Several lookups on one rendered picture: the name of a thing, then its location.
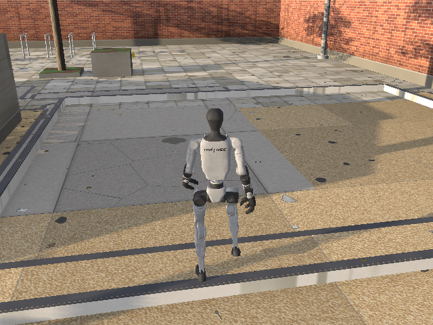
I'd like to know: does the left robot hand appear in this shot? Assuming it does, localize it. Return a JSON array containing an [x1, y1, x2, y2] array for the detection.
[[183, 178, 198, 190]]

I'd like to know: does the right robot forearm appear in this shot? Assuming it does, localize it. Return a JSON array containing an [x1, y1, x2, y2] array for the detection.
[[240, 166, 254, 198]]

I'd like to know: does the robot right shin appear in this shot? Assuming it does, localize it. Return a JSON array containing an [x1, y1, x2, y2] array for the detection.
[[229, 204, 239, 249]]

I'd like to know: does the left robot thigh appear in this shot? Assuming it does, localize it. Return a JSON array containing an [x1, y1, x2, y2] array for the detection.
[[193, 189, 207, 239]]

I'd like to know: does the robot left upper arm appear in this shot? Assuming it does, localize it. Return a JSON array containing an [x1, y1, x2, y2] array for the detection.
[[185, 137, 202, 174]]

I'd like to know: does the left robot forearm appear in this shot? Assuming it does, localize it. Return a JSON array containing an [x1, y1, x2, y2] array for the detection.
[[183, 164, 192, 183]]

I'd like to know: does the robot right upper arm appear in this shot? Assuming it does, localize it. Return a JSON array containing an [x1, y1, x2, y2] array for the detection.
[[229, 137, 247, 176]]

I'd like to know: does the right robot hand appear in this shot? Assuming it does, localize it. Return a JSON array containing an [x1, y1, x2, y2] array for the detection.
[[240, 196, 256, 214]]

